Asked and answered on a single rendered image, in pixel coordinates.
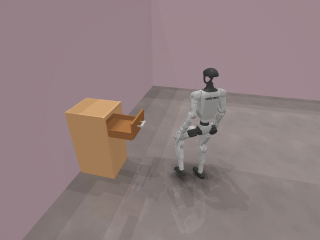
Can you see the robot right thigh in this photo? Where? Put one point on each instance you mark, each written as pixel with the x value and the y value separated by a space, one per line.
pixel 204 139

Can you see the robot left thigh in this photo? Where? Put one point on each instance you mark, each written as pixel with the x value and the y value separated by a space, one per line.
pixel 190 132

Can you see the robot right upper arm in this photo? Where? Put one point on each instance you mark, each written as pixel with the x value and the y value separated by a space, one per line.
pixel 222 101

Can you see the left robot hand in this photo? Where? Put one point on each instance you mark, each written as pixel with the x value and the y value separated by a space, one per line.
pixel 178 137

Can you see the robot left forearm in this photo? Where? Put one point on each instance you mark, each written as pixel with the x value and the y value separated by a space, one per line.
pixel 186 124

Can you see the robot right forearm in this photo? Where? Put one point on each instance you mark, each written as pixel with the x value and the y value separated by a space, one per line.
pixel 219 117

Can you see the drawer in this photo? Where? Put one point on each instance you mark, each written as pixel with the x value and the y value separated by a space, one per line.
pixel 125 127

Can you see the right robot hand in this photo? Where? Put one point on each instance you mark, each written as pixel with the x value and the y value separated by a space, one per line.
pixel 216 124

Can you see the cabinet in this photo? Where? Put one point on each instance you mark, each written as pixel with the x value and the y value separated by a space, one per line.
pixel 97 153

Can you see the robot left upper arm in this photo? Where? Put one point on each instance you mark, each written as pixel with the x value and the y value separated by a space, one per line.
pixel 194 97

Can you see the robot thigh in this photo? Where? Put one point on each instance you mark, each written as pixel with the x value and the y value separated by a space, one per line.
pixel 190 132
pixel 204 139

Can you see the handle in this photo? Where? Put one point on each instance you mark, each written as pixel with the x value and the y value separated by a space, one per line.
pixel 142 125

